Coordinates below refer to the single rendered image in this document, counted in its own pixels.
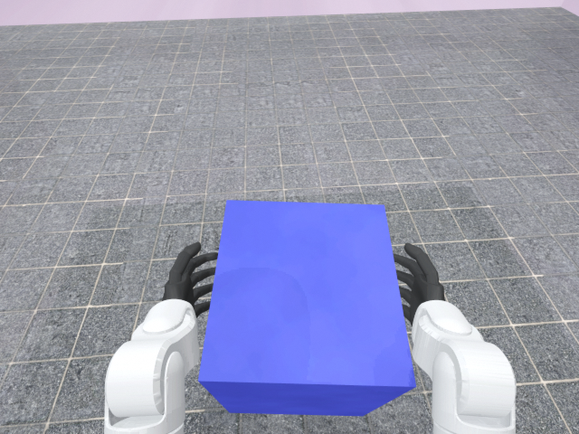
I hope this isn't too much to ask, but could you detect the right robot forearm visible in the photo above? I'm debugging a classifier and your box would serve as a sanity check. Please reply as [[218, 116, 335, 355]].
[[412, 300, 517, 434]]

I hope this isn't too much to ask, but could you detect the carton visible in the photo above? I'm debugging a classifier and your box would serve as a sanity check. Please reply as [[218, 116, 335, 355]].
[[198, 200, 416, 416]]

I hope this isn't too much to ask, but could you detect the left robot forearm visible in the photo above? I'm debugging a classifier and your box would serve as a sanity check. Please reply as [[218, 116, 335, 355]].
[[104, 299, 200, 434]]

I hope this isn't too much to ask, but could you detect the robot right hand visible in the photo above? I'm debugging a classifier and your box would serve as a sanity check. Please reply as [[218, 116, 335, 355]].
[[394, 243, 445, 327]]

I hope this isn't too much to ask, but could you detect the robot left hand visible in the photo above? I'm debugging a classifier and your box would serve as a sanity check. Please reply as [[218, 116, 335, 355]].
[[162, 241, 218, 318]]

